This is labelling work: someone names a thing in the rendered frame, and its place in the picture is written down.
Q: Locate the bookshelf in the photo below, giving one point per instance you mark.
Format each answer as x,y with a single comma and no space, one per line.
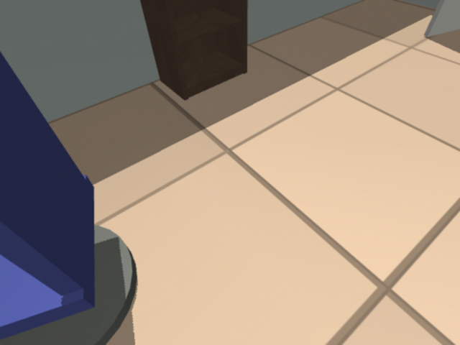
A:
197,44

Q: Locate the office chair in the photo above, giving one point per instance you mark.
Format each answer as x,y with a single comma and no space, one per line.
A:
63,280

